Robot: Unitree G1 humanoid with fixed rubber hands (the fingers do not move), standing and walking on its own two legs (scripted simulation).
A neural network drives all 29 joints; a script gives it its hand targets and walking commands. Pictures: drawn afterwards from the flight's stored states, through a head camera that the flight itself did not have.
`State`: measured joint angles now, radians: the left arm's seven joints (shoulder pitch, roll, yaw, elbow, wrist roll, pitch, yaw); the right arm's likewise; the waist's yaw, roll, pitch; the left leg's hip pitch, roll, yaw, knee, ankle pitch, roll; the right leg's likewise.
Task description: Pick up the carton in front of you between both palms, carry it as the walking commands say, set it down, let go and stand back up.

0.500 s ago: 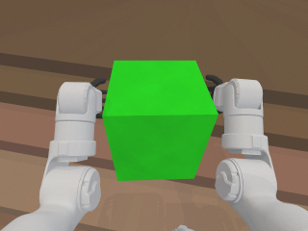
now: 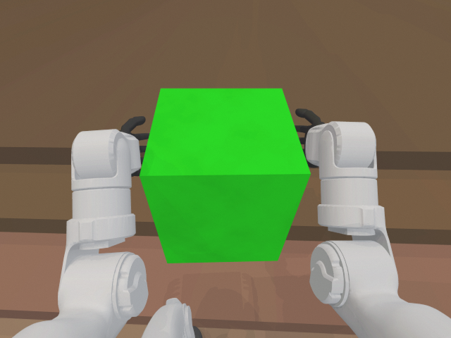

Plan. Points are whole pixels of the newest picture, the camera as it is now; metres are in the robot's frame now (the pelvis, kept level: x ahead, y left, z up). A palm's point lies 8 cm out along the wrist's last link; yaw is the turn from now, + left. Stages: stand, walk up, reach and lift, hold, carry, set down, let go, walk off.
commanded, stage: carry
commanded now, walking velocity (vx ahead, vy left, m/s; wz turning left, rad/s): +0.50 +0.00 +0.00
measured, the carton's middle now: (222, 179) +0.38 -0.01 +0.11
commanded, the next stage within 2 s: none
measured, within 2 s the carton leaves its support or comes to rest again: neither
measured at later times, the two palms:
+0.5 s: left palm (133, 18) +0.63 +0.14 +0.30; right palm (289, 3) +0.62 -0.16 +0.32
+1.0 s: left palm out of the picture +0.88 +0.12 +0.42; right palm out of the picture +0.90 -0.18 +0.41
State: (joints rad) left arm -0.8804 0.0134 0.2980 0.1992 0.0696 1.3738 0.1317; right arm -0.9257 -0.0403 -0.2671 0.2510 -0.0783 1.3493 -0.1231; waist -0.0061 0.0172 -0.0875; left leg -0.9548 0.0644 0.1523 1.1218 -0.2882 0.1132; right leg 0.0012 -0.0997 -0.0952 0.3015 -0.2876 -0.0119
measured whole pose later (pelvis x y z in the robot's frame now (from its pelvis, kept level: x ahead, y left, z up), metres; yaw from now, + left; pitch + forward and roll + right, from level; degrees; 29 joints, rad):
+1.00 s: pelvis +0.52 -0.04 +0.21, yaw +0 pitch +3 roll +1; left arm -0.90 0.00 0.27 0.15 0.06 1.37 0.15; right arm -0.94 -0.05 -0.31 0.17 -0.09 1.38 -0.12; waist 0.07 0.04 -0.06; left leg -1.16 0.07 0.06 1.84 -0.46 0.10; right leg -0.19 -0.03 -0.11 0.48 -0.34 -0.04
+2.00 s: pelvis +1.08 -0.06 +0.41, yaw +2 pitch +3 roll +0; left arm -0.87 0.01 0.23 0.09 0.01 1.35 0.17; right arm -0.87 -0.01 -0.34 0.04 -0.08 1.36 -0.11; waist 0.08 0.01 0.05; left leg -0.76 0.01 -0.01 1.49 -0.38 0.09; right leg -0.52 0.01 -0.17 0.72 -0.27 -0.11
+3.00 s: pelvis +1.66 -0.04 +0.45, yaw +2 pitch +5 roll +1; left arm -0.24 -0.15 0.13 -0.19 0.14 1.20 0.10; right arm -0.25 0.14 -0.19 -0.19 -0.13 1.19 -0.08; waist -0.01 0.02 -0.11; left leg -0.46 0.05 0.06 1.05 -0.38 0.00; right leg -0.32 -0.03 -0.19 0.40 -0.17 -0.06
